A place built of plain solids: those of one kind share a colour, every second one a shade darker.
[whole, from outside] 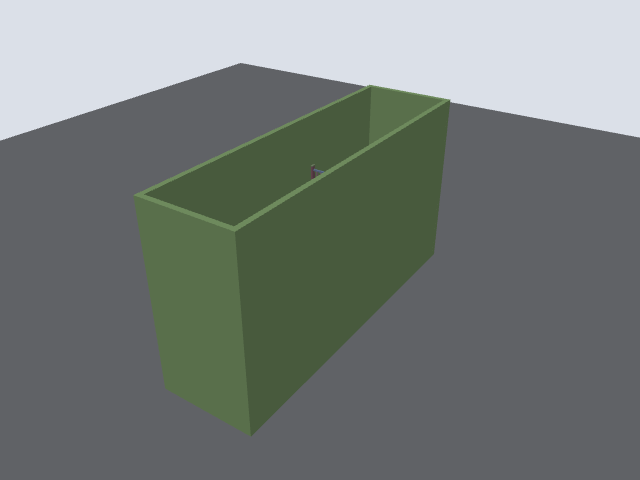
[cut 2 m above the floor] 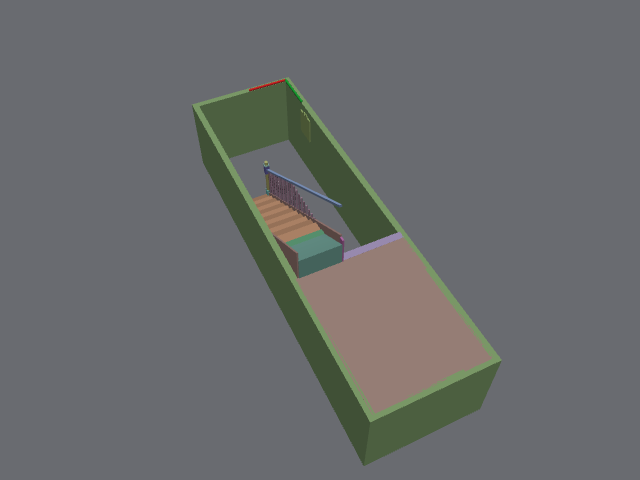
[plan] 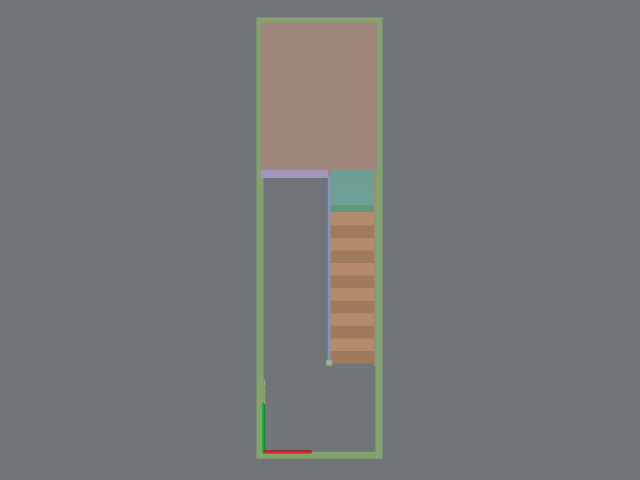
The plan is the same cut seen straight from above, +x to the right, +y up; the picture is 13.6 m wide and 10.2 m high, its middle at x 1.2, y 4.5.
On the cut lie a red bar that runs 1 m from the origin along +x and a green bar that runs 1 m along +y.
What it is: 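A row house's entrance hall, a dwelling of no particular year; the hall below, the landing 2.66 m above it, and between them a joiner's timber flight of 16 risers of about 0.166 m on goings of about 0.267 m, 0.93 m clear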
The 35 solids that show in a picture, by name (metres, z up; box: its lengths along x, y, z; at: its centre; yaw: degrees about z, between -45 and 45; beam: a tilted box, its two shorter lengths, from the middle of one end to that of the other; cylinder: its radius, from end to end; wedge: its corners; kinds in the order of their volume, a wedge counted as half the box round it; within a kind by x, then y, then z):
{
 "upper_1": {"box": [2.48, 3.14, 2.71], "at": [1.19, 7.56, 1.3]},
 "wall_1": {"box": [0.15, 9.38, 5.24], "at": [-0.07, 4.54, 2.57]},
 "wall_2": {"box": [2.68, 0.15, 5.24], "at": [1.19, -0.07, 2.57]},
 "wall_3": {"box": [2.68, 0.15, 5.24], "at": [1.19, 9.15, 2.57]},
 "wall_4": {"box": [0.15, 9.38, 5.24], "at": [2.46, 4.54, 2.57]},
 "carriage_1": {"wedge": [[1.41, 1.92, -0.05], [1.41, 1.92, -0.01], [1.41, 6.01, -0.05], [1.41, 6.01, 2.55], [2.35, 1.92, -0.05], [2.35, 1.92, -0.01], [2.35, 6.01, -0.05], [2.35, 6.01, 2.55]]},
 "upper_edge_1": {"box": [1.43, 0.17, 2.71], "at": [0.66, 5.9, 1.3]},
 "string_1": {"wedge": [[1.38, 1.89, -0.05], [1.38, 1.89, 0.22], [1.38, 5.9, -0.05], [1.38, 5.9, 2.72], [1.42, 1.89, -0.05], [1.42, 1.89, 0.22], [1.42, 5.9, -0.05], [1.42, 5.9, 2.72]]},
 "string_2": {"wedge": [[2.35, 1.8, -0.05], [2.35, 1.8, 0.16], [2.35, 5.99, -0.05], [2.35, 5.99, 2.78], [2.38, 1.8, -0.05], [2.38, 1.8, 0.16], [2.38, 5.99, -0.05], [2.38, 5.99, 2.78]]},
 "rail_1": {"wedge": [[1.37, 1.94, 1.01], [1.37, 1.94, 1.07], [1.37, 5.85, 3.46], [1.37, 5.85, 3.52], [1.42, 1.94, 1.01], [1.42, 1.94, 1.07], [1.42, 5.85, 3.46], [1.42, 5.85, 3.52]]},
 "tread_1": {"wedge": [[1.4, 1.87, 0.16], [1.4, 1.88, 0.06], [1.4, 2.19, 0.06], [1.4, 2.19, 0.16], [2.36, 1.87, 0.16], [2.36, 1.88, 0.06], [2.36, 2.19, 0.06], [2.36, 2.19, 0.16]]},
 "tread_2": {"wedge": [[1.4, 2.14, 0.23], [1.4, 2.14, 0.33], [1.4, 2.45, 0.23], [1.4, 2.45, 0.33], [2.36, 2.14, 0.23], [2.36, 2.14, 0.33], [2.36, 2.45, 0.23], [2.36, 2.45, 0.33]]},
 "tread_3": {"wedge": [[1.4, 2.41, 0.39], [1.4, 2.41, 0.49], [1.4, 2.72, 0.39], [1.4, 2.72, 0.49], [2.36, 2.41, 0.39], [2.36, 2.41, 0.49], [2.36, 2.72, 0.4], [2.36, 2.72, 0.5]]},
 "tread_4": {"wedge": [[1.4, 2.68, 0.56], [1.4, 2.68, 0.66], [1.4, 2.99, 0.56], [1.4, 2.99, 0.66], [2.36, 2.68, 0.56], [2.36, 2.68, 0.66], [2.36, 2.99, 0.56], [2.36, 2.99, 0.66]]},
 "tread_5": {"wedge": [[1.4, 2.94, 0.73], [1.4, 2.94, 0.83], [1.4, 3.25, 0.73], [1.4, 3.25, 0.83], [2.36, 2.94, 0.73], [2.36, 2.94, 0.83], [2.36, 3.25, 0.73], [2.36, 3.25, 0.83]]},
 "tread_6": {"wedge": [[1.4, 3.21, 0.89], [1.4, 3.21, 0.99], [1.4, 3.52, 0.89], [1.4, 3.52, 0.99], [2.36, 3.21, 0.9], [2.36, 3.21, 1.0], [2.36, 3.52, 0.9], [2.36, 3.52, 1.0]]},
 "tread_7": {"wedge": [[1.4, 3.48, 1.06], [1.4, 3.48, 1.16], [1.4, 3.79, 1.06], [1.4, 3.79, 1.16], [2.36, 3.48, 1.06], [2.36, 3.48, 1.16], [2.36, 3.79, 1.06], [2.36, 3.79, 1.16]]},
 "tread_8": {"wedge": [[1.4, 3.74, 1.33], [1.4, 3.75, 1.23], [1.4, 4.06, 1.23], [1.4, 4.06, 1.33], [2.36, 3.74, 1.33], [2.36, 3.75, 1.23], [2.36, 4.06, 1.23], [2.36, 4.06, 1.33]]},
 "tread_9": {"wedge": [[1.4, 4.01, 1.39], [1.4, 4.01, 1.49], [1.4, 4.32, 1.39], [1.4, 4.32, 1.49], [2.36, 4.01, 1.39], [2.36, 4.01, 1.49], [2.36, 4.32, 1.4], [2.36, 4.32, 1.5]]},
 "tread_10": {"wedge": [[1.4, 4.28, 1.56], [1.4, 4.28, 1.66], [1.4, 4.59, 1.56], [1.4, 4.59, 1.66], [2.36, 4.28, 1.56], [2.36, 4.28, 1.66], [2.36, 4.59, 1.56], [2.36, 4.59, 1.66]]},
 "tread_11": {"wedge": [[1.4, 4.54, 1.83], [1.4, 4.55, 1.73], [1.4, 4.86, 1.73], [1.4, 4.86, 1.83], [2.36, 4.54, 1.83], [2.36, 4.55, 1.73], [2.36, 4.86, 1.73], [2.36, 4.86, 1.83]]},
 "tread_12": {"wedge": [[1.4, 4.81, 1.89], [1.4, 4.81, 1.99], [1.4, 5.13, 1.9], [1.4, 5.13, 2.0], [2.36, 4.81, 1.9], [2.36, 4.81, 2.0], [2.36, 5.13, 1.9], [2.36, 5.13, 2.0]]},
 "riser_1": {"wedge": [[1.4, 5.1, 1.97], [1.4, 5.1, 2.07], [1.4, 5.39, 2.04], [1.4, 5.39, 2.07], [2.36, 5.1, 1.97], [2.36, 5.1, 2.07], [2.36, 5.39, 2.04], [2.36, 5.39, 2.07]]},
 "wall_mirror_1": {"box": [0.034, 0.54, 0.68], "at": [0.02, 1.26, 1.46]},
 "bal_1": {"cylinder": 0.021, "from": [1.4, 2.7, 0.71], "to": [1.4, 2.7, 1.51]},
 "bal_2": {"cylinder": 0.021, "from": [1.4, 2.84, 0.79], "to": [1.4, 2.84, 1.59]},
 "bal_3": {"cylinder": 0.021, "from": [1.4, 2.97, 0.88], "to": [1.4, 2.97, 1.67]},
 "bal_4": {"cylinder": 0.021, "from": [1.4, 3.1, 0.96], "to": [1.4, 3.1, 1.76]},
 "bal_5": {"cylinder": 0.021, "from": [1.4, 3.23, 1.04], "to": [1.4, 3.23, 1.84]},
 "bal_6": {"cylinder": 0.021, "from": [1.4, 3.36, 1.12], "to": [1.4, 3.36, 1.92]},
 "bal_7": {"cylinder": 0.021, "from": [1.4, 3.5, 1.21], "to": [1.4, 3.5, 2.0]},
 "bal_8": {"cylinder": 0.021, "from": [1.4, 3.63, 1.29], "to": [1.4, 3.63, 2.09]},
 "newel_1": {"box": [0.06, 0.11, 1.1], "at": [0.03, 5.9, 3.16]},
 "apron_1": {"wedge": [[1.38, 5.9, -0.05], [1.38, 5.9, 2.66], [1.38, 6.01, -0.05], [1.38, 6.01, 2.66], [1.42, 5.9, -0.05], [1.42, 5.9, 2.66], [1.42, 6.01, -0.05], [1.42, 6.01, 2.66]]},
 "newel_foot_shaft_1": {"cylinder": 0.045, "from": [1.4, 1.89, 0.31], "to": [1.4, 1.89, 0.91]}
}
